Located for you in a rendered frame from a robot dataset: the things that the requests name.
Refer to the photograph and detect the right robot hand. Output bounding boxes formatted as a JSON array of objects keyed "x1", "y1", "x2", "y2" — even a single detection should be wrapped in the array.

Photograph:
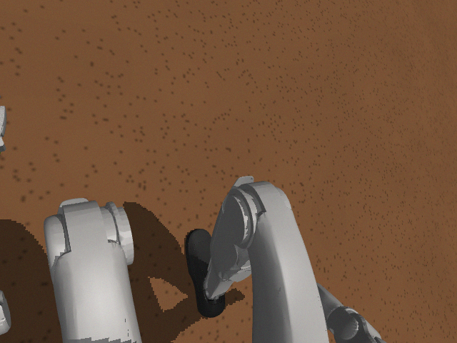
[{"x1": 317, "y1": 283, "x2": 344, "y2": 330}]

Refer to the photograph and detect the right robot arm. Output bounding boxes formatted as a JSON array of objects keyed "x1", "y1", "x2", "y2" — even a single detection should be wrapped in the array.
[{"x1": 327, "y1": 307, "x2": 386, "y2": 343}]

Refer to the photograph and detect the right robot foot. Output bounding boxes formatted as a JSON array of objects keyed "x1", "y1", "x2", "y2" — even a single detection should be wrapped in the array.
[{"x1": 186, "y1": 229, "x2": 225, "y2": 318}]

